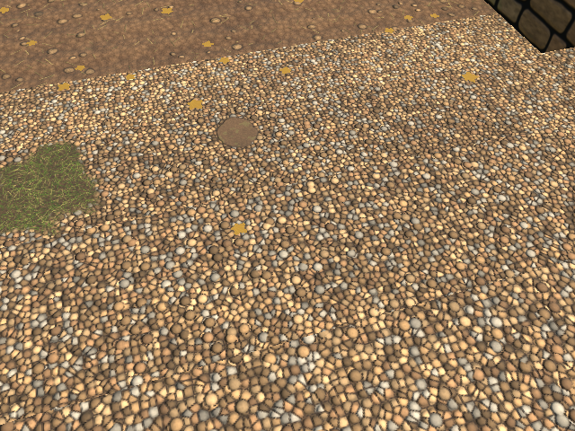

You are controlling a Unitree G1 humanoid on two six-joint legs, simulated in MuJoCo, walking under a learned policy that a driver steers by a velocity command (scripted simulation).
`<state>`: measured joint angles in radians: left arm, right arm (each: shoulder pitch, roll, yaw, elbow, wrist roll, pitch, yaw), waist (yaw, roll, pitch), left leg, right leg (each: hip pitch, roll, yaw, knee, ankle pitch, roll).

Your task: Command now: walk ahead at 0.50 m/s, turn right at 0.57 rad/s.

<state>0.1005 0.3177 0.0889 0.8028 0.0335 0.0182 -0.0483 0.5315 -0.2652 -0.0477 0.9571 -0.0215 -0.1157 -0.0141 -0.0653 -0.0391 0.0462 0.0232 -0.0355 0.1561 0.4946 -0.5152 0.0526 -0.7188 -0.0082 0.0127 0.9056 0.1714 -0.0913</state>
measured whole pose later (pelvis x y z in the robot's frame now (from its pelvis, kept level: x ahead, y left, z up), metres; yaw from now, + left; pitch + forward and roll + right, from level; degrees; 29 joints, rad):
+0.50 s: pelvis +0.31 -0.01 -0.18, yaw -11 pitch -1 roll -3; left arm 0.33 0.23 0.04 1.02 0.01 -0.07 0.00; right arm 0.18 -0.19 -0.02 0.86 -0.02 -0.05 0.01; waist 0.01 0.02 0.12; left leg -0.62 0.12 -0.02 0.79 -0.09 0.03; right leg -0.06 0.17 -0.05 0.43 -0.35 -0.13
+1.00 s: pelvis +0.57 +0.01 -0.16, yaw +5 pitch +0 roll -1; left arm 0.06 0.28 0.04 0.85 0.04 0.00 0.00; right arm 0.41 -0.25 -0.06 0.90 0.00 -0.03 0.00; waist -0.06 -0.04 0.03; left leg -0.08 -0.13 -0.15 0.30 -0.20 0.12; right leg -0.62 -0.08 0.06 0.85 -0.04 0.02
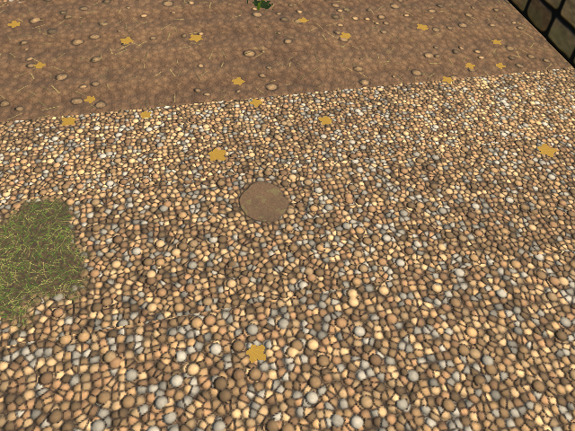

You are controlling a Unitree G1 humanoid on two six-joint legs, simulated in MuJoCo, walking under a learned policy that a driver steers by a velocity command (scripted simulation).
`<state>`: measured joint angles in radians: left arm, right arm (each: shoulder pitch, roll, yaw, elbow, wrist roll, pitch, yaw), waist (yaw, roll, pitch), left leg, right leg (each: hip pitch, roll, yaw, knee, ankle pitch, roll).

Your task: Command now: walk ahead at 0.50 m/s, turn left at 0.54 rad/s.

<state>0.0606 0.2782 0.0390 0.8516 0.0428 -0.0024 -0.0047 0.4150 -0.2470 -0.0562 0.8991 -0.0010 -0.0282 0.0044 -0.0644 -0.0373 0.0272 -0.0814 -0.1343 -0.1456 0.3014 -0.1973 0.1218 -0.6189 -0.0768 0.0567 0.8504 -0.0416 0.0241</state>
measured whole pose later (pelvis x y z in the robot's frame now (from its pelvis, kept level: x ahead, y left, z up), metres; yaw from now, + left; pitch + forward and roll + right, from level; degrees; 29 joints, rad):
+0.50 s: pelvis +0.23 -0.05 -0.04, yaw +9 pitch +0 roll +0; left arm 0.55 0.26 0.03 0.99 0.01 -0.10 0.02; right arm 0.01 -0.30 -0.06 0.74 -0.03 -0.01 0.02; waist 0.10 0.03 0.07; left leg -0.68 -0.07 -0.08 0.80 0.27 0.07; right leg -0.17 0.05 -0.01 0.68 -0.52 -0.05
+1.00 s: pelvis +0.42 -0.04 -0.21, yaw +10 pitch +0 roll +2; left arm 0.20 0.16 0.00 0.93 0.03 -0.02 0.01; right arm 0.36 -0.19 -0.01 1.00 -0.02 -0.03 0.00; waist -0.03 -0.01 0.01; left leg -0.21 -0.06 0.06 0.53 -0.32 0.04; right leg -0.37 -0.01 0.03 0.59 -0.22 -0.01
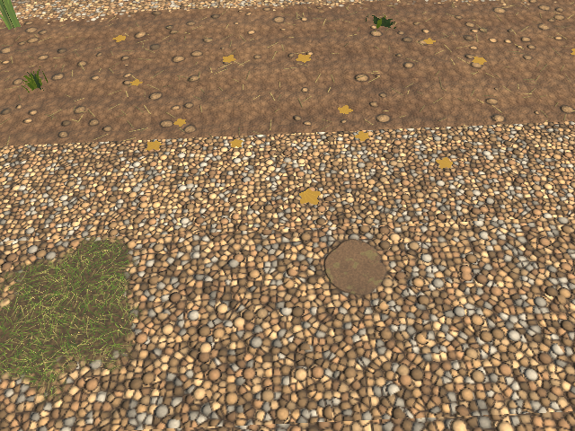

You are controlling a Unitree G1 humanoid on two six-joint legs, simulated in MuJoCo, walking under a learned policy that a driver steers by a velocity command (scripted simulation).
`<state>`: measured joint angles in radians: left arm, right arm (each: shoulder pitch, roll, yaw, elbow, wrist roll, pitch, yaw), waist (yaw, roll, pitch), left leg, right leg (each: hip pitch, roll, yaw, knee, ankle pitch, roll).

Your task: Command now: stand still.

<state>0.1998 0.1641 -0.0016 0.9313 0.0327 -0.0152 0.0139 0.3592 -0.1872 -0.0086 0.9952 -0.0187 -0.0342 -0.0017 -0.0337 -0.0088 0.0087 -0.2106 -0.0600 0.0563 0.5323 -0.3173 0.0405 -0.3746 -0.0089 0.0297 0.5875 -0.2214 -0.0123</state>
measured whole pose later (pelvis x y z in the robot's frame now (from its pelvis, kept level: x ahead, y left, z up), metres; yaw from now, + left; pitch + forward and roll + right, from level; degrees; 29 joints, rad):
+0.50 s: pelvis +0.03 -0.03 +0.01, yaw +1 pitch -2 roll +0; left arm 0.28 0.16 0.03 1.08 0.01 0.00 0.02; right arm 0.36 -0.16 -0.03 1.13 -0.02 0.00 -0.03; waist 0.00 0.02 0.04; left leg -0.09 0.01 0.01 0.43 -0.31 -0.01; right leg -0.23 0.06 -0.02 0.44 -0.18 -0.06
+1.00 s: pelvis +0.03 -0.02 +0.01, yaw +1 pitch -2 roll +0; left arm 0.29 0.13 0.03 1.13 0.01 0.00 0.02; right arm 0.37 -0.12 -0.02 1.17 -0.02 0.00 -0.04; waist 0.01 0.01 0.04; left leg -0.07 0.01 0.02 0.43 -0.32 0.00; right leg -0.22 0.05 -0.01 0.45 -0.20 -0.05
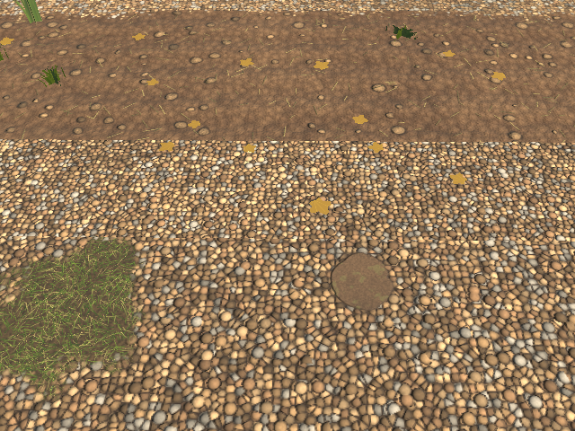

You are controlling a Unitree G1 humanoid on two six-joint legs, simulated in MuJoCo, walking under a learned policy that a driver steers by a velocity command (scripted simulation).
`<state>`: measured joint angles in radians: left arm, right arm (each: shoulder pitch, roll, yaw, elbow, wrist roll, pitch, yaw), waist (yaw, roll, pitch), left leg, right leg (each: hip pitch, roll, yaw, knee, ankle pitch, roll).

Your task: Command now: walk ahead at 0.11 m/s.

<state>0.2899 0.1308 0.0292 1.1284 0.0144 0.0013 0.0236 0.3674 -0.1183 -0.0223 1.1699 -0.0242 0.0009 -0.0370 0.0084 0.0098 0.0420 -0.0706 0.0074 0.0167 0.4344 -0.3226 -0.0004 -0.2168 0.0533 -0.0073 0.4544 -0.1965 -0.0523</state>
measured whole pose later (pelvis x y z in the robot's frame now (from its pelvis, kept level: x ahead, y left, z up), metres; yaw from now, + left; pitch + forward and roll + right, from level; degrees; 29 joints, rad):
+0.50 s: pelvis +0.15 -0.05 +0.00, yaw +0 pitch +0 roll +1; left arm 0.43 0.16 0.04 1.07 0.03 -0.07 0.00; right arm 0.28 -0.20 -0.06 1.01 -0.03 -0.04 0.02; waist 0.01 0.02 0.01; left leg -0.54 0.04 0.04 1.12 -0.26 0.07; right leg -0.14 0.05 -0.05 0.43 -0.29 -0.09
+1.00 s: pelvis +0.39 -0.02 +0.00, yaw +0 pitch -1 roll +0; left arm 0.21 0.23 0.07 0.99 0.04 0.00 -0.02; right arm 0.43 -0.21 -0.05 1.03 -0.02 -0.08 0.01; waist -0.02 -0.01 0.03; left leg -0.11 -0.09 0.07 0.40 -0.28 0.11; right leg -0.55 -0.07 0.05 1.05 -0.25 -0.04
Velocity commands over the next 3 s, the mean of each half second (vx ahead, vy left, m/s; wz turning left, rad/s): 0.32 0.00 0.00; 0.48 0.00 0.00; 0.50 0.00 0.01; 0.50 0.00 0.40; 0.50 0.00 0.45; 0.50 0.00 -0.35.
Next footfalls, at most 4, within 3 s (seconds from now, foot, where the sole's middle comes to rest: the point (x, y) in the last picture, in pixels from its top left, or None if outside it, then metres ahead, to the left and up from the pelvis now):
0.30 right None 0.15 -0.12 -0.78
0.76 left None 0.40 0.03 -0.78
1.42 right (373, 354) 0.82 -0.20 -0.97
1.86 left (308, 293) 1.03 -0.01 -0.97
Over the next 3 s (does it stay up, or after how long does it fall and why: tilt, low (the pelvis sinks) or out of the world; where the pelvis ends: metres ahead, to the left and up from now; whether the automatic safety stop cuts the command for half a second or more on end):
stays up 1.56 -0.02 -0.38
